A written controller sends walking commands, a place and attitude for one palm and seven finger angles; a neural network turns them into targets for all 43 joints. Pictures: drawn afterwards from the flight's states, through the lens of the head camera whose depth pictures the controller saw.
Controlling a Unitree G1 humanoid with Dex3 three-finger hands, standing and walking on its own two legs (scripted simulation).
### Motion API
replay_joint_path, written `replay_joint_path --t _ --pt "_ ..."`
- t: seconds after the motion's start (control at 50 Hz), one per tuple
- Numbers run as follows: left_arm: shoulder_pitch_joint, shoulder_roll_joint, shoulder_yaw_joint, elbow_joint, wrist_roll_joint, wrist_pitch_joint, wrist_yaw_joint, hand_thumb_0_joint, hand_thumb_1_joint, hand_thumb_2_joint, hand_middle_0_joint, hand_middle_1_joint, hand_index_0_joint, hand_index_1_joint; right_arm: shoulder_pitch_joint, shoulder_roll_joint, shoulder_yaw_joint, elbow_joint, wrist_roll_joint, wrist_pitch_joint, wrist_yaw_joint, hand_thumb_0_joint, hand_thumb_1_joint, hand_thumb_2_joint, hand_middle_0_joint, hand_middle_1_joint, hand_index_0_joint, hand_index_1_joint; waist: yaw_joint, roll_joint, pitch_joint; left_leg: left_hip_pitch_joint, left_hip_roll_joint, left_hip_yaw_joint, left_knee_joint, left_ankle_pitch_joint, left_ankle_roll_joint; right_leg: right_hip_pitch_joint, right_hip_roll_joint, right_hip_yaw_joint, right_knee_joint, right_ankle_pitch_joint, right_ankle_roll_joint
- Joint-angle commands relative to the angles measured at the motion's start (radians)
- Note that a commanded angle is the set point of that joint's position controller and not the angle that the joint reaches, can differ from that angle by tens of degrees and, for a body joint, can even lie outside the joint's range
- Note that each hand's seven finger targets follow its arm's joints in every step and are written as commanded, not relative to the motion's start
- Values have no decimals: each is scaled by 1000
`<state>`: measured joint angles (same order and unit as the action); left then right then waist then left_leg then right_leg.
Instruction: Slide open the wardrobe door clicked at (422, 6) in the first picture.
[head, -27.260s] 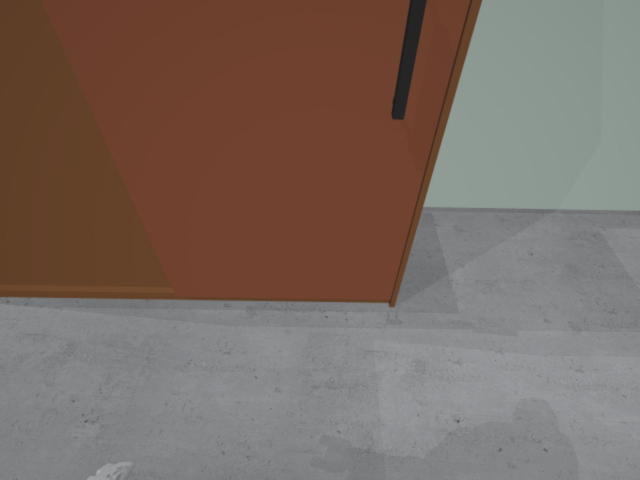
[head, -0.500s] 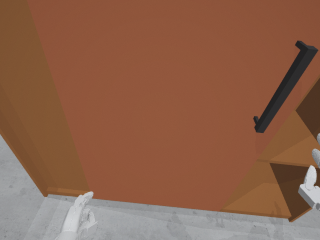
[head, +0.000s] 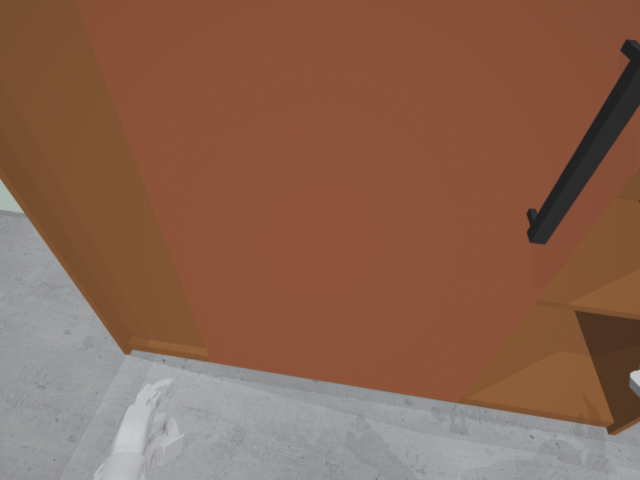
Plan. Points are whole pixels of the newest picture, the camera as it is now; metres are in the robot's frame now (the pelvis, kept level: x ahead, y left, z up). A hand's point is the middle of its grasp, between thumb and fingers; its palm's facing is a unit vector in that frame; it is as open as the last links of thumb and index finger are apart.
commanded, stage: step back with the hand held close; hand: right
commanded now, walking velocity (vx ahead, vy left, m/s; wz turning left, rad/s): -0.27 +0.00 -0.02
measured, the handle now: (577, 155) +0.49 -0.32 +0.19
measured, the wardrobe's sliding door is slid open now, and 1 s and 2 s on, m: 0.47 0.47 0.47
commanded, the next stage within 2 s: stop stepping back and stand still in 0.58 s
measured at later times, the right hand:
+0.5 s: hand out of the picture +0.09 -0.35 +0.16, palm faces +0.51 +0.79 -0.35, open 7.5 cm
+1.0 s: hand out of the picture -0.07 -0.42 +0.18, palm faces +0.39 +0.84 -0.38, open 7.5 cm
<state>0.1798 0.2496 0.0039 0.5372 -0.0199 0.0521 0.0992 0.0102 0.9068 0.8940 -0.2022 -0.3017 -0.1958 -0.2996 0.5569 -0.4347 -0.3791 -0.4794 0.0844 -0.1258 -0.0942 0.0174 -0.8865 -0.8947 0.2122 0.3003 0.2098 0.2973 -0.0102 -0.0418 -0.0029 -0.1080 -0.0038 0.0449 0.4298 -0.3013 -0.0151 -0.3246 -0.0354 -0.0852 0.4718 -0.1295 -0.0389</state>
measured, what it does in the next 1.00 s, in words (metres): walks backwards: left foot, then right foot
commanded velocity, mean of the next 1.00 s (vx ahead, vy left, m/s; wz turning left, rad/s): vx -0.10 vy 0.07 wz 0.04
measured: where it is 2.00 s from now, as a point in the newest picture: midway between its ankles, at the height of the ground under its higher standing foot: outside the picture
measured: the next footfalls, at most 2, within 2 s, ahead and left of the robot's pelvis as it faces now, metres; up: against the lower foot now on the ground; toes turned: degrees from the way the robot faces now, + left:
left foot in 0.64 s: -0.12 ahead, +0.05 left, +0.00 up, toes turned -1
right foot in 0.78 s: -0.03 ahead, -0.18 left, +0.00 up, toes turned -2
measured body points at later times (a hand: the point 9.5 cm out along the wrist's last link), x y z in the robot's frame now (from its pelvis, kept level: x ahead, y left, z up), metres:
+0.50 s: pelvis -0.10 -0.06 -0.01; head -0.10 -0.09 +0.44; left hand +0.09 +0.16 -0.08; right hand +0.05 -0.39 +0.18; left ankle -0.09 +0.10 -0.72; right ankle +0.07 -0.10 -0.73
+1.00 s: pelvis -0.25 -0.16 +0.01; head -0.27 -0.20 +0.46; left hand -0.10 +0.06 -0.05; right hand -0.09 -0.46 +0.20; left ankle -0.29 -0.08 -0.69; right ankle -0.08 -0.20 -0.72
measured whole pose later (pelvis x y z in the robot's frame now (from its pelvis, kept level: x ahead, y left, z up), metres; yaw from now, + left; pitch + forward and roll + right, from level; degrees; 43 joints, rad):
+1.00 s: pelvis -0.25 -0.16 +0.01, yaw -2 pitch -3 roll +6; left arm 0.29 0.14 0.00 0.61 0.01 -0.11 0.02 0.01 0.90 0.89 -0.21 -0.30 -0.20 -0.30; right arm 0.57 -0.45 -0.39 -0.62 0.06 -0.12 -0.12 0.02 -0.89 -0.90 0.21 0.30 0.20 0.30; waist 0.02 0.00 0.00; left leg -0.20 -0.14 0.14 0.71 -0.54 0.07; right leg -0.36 -0.01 -0.08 0.34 -0.23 0.09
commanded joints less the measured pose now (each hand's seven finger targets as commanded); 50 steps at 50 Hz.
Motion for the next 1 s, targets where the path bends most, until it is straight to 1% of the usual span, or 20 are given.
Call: replay_joint_path --t 0.0,0.12,0.28,0.34,0.4,0.42,0.44,0.54,0.58,0.6,0.62,0.64,0.66,0.72,0.76,0.78,0.84,0.94,0.96,0.98 --pt "-104 102 32 -168 3 -71 10 0 900 900 -200 -300 -200 -300 -44 -191 -166 -187 7 -78 -43 0 -900 -900 200 300 200 300 -8 -38 -91 -147 27 -35 -75 140 -10 147 -58 113 -93 2 -12" --pt "-110 133 43 -171 7 -132 16 0 900 900 -200 -300 -200 -300 -67 -184 -194 -189 -28 -116 -49 0 -900 -900 200 300 200 300 -27 -204 -58 137 -72 -6 138 -12 9 -277 -140 280 -351 -601 -57" --pt "-53 93 47 -96 13 -171 -3 0 900 900 -200 -300 -200 -300 -65 -168 -149 -226 -6 -138 -61 0 -900 -900 200 300 200 300 8 127 -95 -428 107 -198 -209 -241 107 222 3 112 98 -210 42" --pt "-44 92 42 -55 19 -183 8 0 900 900 -200 -300 -200 -300 -186 -147 -98 -183 -20 -133 -74 0 -900 -900 200 300 200 300 31 128 -29 -528 134 -192 -192 -174 106 265 3 139 161 -176 40" --pt "-81 114 32 -74 14 -206 22 0 900 900 -200 -300 -200 -300 -246 -169 -111 -209 -25 -144 -74 0 -900 -900 200 300 200 300 15 -105 8 -400 -29 -66 5 -239 28 104 -106 314 -198 -476 17" --pt "-108 133 35 -93 19 -219 27 0 900 900 -200 -300 -200 -300 -264 -196 -146 -244 -34 -157 -73 0 -900 -900 200 300 200 300 -5 -273 -22 -157 -118 -23 228 -195 11 -120 -191 453 -447 -726 3" --pt "-97 123 44 -96 24 -220 20 0 900 900 -200 -300 -200 -300 -246 -201 -174 -254 -37 -162 -71 0 -900 -900 200 300 200 300 -25 -305 -80 0 -142 -23 402 -165 25 -240 -236 485 -500 -760 0" --pt "-76 61 53 -111 24 -228 -45 0 900 900 -200 -300 -200 -300 -22 -169 -166 -276 7 -164 -51 0 -900 -900 200 300 200 300 -42 -196 -210 -31 -125 49 230 -227 61 -20 -149 168 -365 -358 70" --pt "-64 70 61 -92 29 -211 -50 0 900 900 -200 -300 -200 -300 -30 -207 -194 -290 17 -171 -56 0 -900 -900 200 300 200 300 -30 -126 -198 -81 -46 8 -30 -195 83 40 -111 85 -189 -307 120" --pt "-51 65 61 -76 22 -194 -49 0 900 900 -200 -300 -200 -300 -43 -223 -194 -284 12 -176 -60 0 -900 -900 200 300 200 300 -14 74 -164 -285 115 -160 -207 -187 129 154 -26 -3 148 -233 135" --pt "-28 61 66 -48 28 -189 -53 0 900 900 -200 -300 -200 -300 -70 -237 -209 -287 9 -185 -69 0 -900 -900 200 300 200 300 -9 266 -139 -544 376 -475 -350 -230 228 221 17 125 542 -243 127" --pt "-51 51 51 -48 40 -189 -56 0 900 900 -200 -300 -200 -300 -147 -185 -143 -285 2 -183 -62 0 -900 -900 200 300 200 300 -9 273 -47 -533 419 -413 -294 -163 287 71 19 196 716 -344 105" --pt "-51 55 44 -54 26 -186 -52 0 900 900 -200 -300 -200 -300 -166 -165 -124 -210 -18 -159 -54 0 -900 -900 200 300 200 300 11 281 18 -519 340 -341 -242 -117 228 5 -17 208 662 -343 72" --pt "-74 88 34 -27 13 -185 -8 0 900 900 -200 -300 -200 -300 -339 -161 -98 -155 -30 -116 -52 0 -900 -900 200 300 200 300 46 12 94 -452 120 -129 23 -180 80 82 -1 134 57 -243 50" --pt "-51 115 36 -53 13 -238 2 0 900 900 -200 -300 -200 -300 -393 -169 -110 -227 -34 -145 -64 0 -900 -900 200 300 200 300 18 -419 28 -370 -72 -41 409 -254 12 1 -250 549 -355 -581 -48" --pt "-55 91 40 -52 14 -257 -9 0 900 900 -200 -300 -200 -300 -379 -207 -144 -262 -37 -156 -63 0 -900 -900 200 300 200 300 6 -340 -55 -247 -104 -73 560 -245 20 -70 -274 563 -440 -813 -25" --pt "-58 93 70 -76 17 -252 -62 0 900 900 -200 -300 -200 -300 -136 -161 -142 -329 -20 -113 -36 0 -900 -900 200 300 200 300 -11 -170 -121 -181 -156 -11 664 -168 24 -57 -204 425 -486 -714 150" --pt "-76 58 70 -85 40 -203 -67 0 900 900 -200 -300 -200 -300 12 -186 -160 -368 -20 -59 -66 0 -900 -900 200 300 200 300 -45 -239 -151 219 -180 162 181 -309 98 -172 -76 62 -366 -421 242" --pt "-52 51 77 -71 23 -195 -67 0 900 900 -200 -300 -200 -300 27 -198 -169 -333 -23 -44 -70 0 -900 -900 200 300 200 300 -71 -28 -158 244 -70 85 -53 -312 182 -202 50 -88 53 -344 269" --pt "-18 50 86 -48 -21 -187 -68 0 900 900 -200 -300 -200 -300 -34 -181 -140 -339 -28 -43 -62 0 -900 -900 200 300 200 300 -41 457 -70 -180 240 -213 -157 -77 281 -104 71 12 822 -380 167"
